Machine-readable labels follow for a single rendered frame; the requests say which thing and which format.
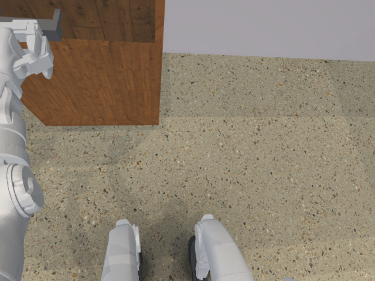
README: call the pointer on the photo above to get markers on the drawer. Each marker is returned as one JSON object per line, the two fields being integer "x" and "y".
{"x": 110, "y": 20}

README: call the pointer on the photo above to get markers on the left robot upper arm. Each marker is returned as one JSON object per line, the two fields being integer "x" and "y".
{"x": 20, "y": 197}

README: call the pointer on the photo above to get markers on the left robot thigh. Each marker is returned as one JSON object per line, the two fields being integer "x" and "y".
{"x": 120, "y": 260}

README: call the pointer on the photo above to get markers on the robot right foot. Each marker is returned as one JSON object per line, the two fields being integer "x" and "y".
{"x": 192, "y": 259}

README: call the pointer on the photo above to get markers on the handle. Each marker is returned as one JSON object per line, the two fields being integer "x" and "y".
{"x": 50, "y": 28}

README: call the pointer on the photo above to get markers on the robot left hand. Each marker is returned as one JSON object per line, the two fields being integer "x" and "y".
{"x": 18, "y": 62}

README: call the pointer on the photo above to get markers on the cabinet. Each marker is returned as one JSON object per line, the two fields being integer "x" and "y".
{"x": 99, "y": 82}

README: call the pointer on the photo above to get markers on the left robot forearm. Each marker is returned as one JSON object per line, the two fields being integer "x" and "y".
{"x": 12, "y": 125}

